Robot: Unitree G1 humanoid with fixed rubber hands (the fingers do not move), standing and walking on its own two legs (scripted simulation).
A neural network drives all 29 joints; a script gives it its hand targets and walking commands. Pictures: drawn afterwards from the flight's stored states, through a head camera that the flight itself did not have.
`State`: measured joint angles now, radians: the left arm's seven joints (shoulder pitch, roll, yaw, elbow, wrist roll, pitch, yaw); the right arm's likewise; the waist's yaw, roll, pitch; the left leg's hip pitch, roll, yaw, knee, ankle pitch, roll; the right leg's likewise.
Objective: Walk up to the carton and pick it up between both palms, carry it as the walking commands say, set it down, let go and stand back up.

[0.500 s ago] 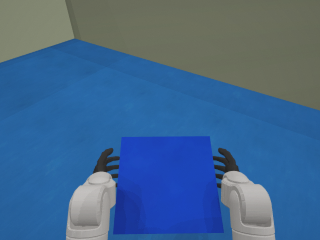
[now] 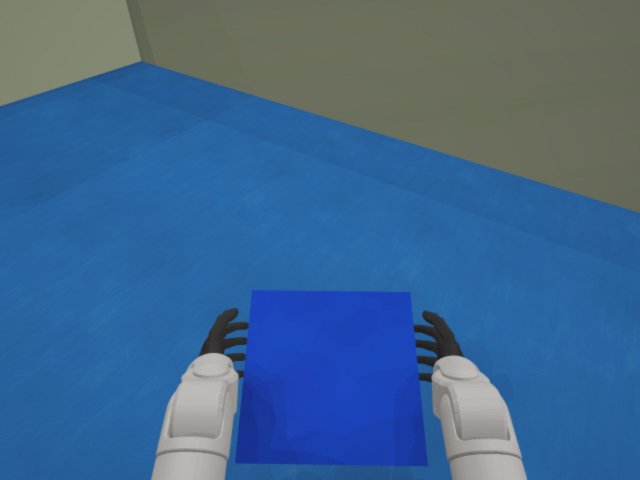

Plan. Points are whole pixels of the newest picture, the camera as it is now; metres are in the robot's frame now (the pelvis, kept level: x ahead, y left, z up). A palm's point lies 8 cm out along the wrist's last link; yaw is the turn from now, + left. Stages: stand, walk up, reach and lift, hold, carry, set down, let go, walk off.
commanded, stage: carry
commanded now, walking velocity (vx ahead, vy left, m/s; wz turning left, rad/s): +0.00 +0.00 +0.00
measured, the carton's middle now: (328, 383) +0.31 +0.00 -0.07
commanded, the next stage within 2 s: none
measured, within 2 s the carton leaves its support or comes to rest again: neither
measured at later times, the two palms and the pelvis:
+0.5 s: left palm (217, 374) +0.27 +0.14 +0.03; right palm (455, 378) +0.26 -0.15 +0.04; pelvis -0.01 +0.00 +0.00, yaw -1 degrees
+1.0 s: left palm (233, 370) +0.27 +0.12 +0.03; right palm (465, 377) +0.27 -0.17 +0.03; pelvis -0.01 -0.02 +0.00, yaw -1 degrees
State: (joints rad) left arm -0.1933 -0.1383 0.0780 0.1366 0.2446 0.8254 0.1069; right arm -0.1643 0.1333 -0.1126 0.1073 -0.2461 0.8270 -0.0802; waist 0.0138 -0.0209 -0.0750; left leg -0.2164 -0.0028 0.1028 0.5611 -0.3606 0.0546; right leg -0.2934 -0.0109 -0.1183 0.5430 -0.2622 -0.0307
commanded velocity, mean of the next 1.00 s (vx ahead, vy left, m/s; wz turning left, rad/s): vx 0.00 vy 0.00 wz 0.00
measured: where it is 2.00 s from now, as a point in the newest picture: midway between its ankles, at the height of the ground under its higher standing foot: outside the picture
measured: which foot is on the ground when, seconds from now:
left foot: down 0.00-1.00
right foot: down 0.00-1.00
